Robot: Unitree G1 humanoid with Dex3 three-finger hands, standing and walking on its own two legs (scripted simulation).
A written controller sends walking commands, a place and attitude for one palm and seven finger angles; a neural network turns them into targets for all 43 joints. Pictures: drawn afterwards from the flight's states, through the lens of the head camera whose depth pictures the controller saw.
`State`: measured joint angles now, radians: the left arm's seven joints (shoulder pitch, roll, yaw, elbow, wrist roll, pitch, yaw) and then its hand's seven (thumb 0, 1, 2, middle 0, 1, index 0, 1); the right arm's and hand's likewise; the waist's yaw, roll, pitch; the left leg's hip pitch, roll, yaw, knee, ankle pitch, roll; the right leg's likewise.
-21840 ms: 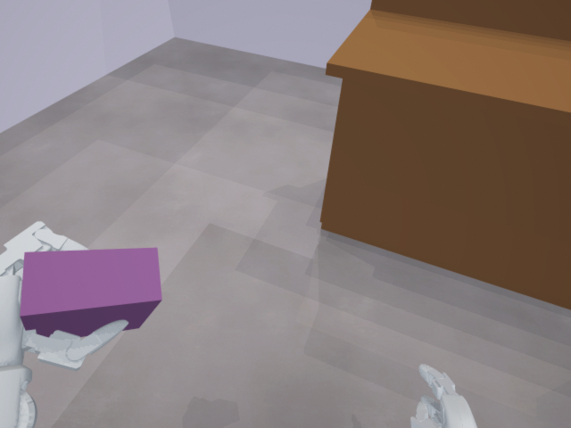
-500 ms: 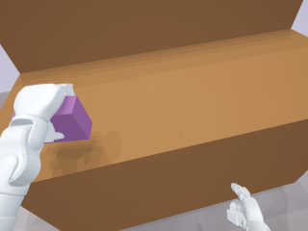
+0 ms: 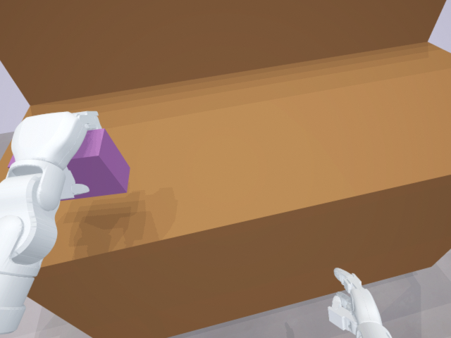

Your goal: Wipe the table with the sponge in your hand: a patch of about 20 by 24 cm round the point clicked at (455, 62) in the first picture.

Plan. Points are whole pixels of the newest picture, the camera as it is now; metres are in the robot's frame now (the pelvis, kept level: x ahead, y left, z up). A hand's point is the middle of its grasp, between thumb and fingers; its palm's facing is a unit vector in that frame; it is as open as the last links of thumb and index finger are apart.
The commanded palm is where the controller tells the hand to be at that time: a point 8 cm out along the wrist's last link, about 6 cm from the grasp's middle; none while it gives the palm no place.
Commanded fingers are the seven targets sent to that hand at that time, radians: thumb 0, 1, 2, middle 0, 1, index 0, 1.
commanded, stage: move the sponge above the wiping area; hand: left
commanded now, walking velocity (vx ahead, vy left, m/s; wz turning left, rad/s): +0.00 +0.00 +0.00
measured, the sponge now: (82, 173) +0.30 +0.31 +0.16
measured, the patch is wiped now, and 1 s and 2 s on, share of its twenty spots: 0.00 0.00 0.00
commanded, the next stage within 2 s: lower the sponge onto the table in 0.78 s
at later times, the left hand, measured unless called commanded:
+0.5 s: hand (65, 152) +0.29 +0.31 +0.21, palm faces +0.24 +0.01 -0.97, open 9.8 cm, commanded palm +0.25 +0.32 +0.26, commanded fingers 0.00 0.10 1.30 -1.20 -1.60 -1.20 -1.60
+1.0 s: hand (58, 149) +0.29 +0.32 +0.21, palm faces +0.25 +0.01 -0.97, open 9.8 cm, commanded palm +0.25 +0.32 +0.26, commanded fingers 0.00 0.10 1.30 -1.20 -1.60 -1.20 -1.60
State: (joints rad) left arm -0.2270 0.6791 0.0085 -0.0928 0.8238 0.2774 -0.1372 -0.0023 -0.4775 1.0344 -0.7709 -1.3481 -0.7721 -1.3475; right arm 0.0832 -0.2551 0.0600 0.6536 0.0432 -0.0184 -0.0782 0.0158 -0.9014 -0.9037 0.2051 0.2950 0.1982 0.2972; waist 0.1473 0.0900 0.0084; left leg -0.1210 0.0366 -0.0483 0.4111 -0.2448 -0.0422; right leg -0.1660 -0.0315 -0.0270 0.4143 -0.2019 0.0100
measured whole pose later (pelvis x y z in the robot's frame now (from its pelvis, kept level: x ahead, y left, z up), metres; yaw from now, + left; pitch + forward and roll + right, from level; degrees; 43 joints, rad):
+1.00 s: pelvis +0.00 +0.00 +0.00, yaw +0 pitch -3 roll +0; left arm -0.25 0.68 0.04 -0.08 0.81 0.35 -0.11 0.00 -0.48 1.03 -0.78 -1.35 -0.78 -1.35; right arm 0.07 -0.26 0.06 0.66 0.05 0.00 -0.07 0.02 -0.90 -0.90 0.20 0.29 0.20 0.30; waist 0.15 0.10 0.00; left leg -0.12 0.04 -0.05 0.41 -0.25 -0.04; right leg -0.16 -0.03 -0.03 0.41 -0.20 0.01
